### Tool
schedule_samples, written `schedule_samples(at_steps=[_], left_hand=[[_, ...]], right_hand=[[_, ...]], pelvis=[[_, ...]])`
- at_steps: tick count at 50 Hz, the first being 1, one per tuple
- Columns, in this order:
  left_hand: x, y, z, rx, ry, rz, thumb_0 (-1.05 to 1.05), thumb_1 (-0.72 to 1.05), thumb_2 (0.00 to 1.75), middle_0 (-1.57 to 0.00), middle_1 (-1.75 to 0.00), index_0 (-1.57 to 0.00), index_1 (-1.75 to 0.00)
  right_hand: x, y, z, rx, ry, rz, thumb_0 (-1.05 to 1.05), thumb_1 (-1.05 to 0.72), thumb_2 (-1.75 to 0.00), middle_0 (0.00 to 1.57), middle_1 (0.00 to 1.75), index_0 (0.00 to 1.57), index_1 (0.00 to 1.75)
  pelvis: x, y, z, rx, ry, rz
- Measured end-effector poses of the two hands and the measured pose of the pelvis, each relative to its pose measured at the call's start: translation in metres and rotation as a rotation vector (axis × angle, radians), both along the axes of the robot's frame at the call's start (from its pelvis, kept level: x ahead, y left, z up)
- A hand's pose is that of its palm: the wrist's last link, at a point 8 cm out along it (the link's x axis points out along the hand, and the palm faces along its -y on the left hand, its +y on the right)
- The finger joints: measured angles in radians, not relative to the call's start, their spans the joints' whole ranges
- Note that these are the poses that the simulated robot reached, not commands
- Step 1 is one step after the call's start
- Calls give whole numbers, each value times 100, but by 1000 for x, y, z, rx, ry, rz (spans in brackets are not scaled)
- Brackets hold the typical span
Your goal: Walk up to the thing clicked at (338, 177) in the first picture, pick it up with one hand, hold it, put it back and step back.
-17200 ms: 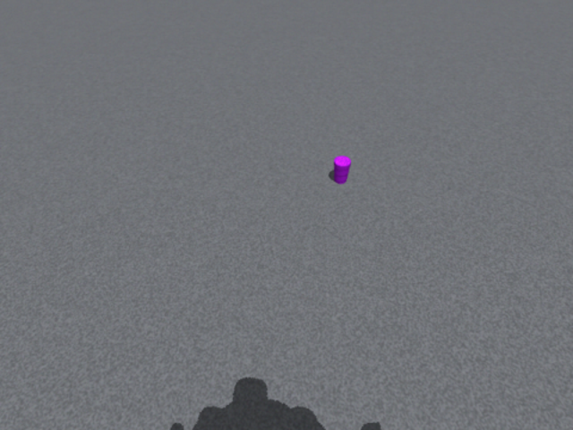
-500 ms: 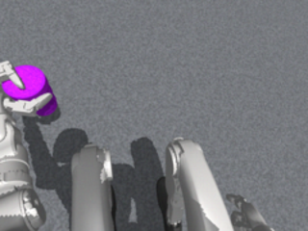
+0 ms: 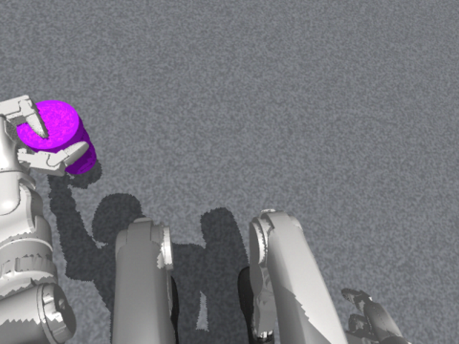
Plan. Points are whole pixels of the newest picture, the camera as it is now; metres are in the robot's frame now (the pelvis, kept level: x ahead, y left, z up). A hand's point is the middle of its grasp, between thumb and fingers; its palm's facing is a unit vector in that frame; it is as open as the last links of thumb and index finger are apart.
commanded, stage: lift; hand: left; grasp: from the side
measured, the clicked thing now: (65, 143) +0.45 +0.27 -0.07
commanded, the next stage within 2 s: hold in 1.90 s
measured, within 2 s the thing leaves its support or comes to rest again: neither
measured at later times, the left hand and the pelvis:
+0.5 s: hand (0, 108) +0.42 +0.26 +0.11, palm faces +0.25 -0.97 -0.04, open 6.7 cm; pelvis +0.01 +0.00 +0.10, yaw +2 degrees
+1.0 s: hand out of the picture +0.38 +0.25 +0.28, palm faces +0.27 -0.96 -0.04, open 7.0 cm; pelvis +0.04 +0.01 +0.25, yaw +5 degrees
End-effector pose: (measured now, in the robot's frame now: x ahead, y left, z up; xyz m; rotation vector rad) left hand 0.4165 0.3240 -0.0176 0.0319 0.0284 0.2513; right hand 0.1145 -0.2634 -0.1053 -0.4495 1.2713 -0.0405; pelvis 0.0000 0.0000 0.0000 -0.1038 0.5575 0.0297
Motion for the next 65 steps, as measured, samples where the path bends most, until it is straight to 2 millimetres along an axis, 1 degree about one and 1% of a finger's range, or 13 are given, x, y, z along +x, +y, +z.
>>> schedule_samples(at_steps=[4,9,13,17,22,28,36,40,45,50,57,65], left_hand=[[-4,0,13,0,-2,1,1,-41,96,-65,-98,-139,-147],[-12,-1,34,2,0,4,1,-41,95,-65,-98,-139,-147],[-17,-3,55,4,0,-3,1,-41,95,-65,-98,-138,-146],[-22,-6,77,0,3,-7,1,-41,95,-65,-98,-138,-145],[-30,-11,109,-2,6,-3,1,-41,95,-65,-98,-137,-144],[-42,-16,152,2,13,5,1,-40,95,-65,-98,-135,-143],[-67,-24,213,-6,26,24,1,-40,94,-65,-98,-131,-139],[-74,-26,241,-9,36,36,1,-40,94,-65,-98,-129,-138],[-74,-27,271,-3,37,39,1,-40,94,-65,-98,-129,-137],[-69,-30,296,-5,31,27,1,-40,94,-65,-98,-129,-137],[-67,-35,321,-11,34,17,1,-40,94,-65,-98,-129,-137],[-66,-42,344,-7,39,16,1,-40,94,-64,-98,-130,-138]], right_hand=[[1,1,4,11,-8,-14,1,-93,-90,20,30,20,30],[5,4,14,30,-28,-35,1,-93,-90,20,30,20,30],[10,7,27,42,-50,-48,1,-93,-90,20,30,20,30],[17,10,46,51,-77,-58,1,-93,-90,20,30,20,30],[30,13,74,58,-121,-66,1,-93,-90,20,30,20,30],[49,16,113,69,-183,-72,1,-92,-90,20,30,20,30],[72,26,172,89,-265,-68,1,-92,-90,20,30,20,30],[81,32,202,97,-303,-59,1,-92,-90,20,30,20,30],[89,39,233,105,-339,-45,1,-92,-90,20,30,20,30],[92,42,256,114,-348,-39,1,-92,-90,20,30,20,30],[92,46,278,129,-326,-38,1,-92,-90,20,30,20,30],[94,49,297,139,-308,-32,1,-92,-90,20,30,20,30]], pelvis=[[1,0,8,6,5,4],[2,-1,22,14,12,8],[3,-1,37,16,17,12],[6,0,56,18,18,15],[9,0,84,19,8,20],[14,1,120,22,-17,29],[24,4,173,28,-76,45],[29,5,198,32,-111,57],[37,7,225,38,-152,70],[44,9,247,45,-189,76],[55,11,272,56,-229,79],[65,11,294,64,-266,82]])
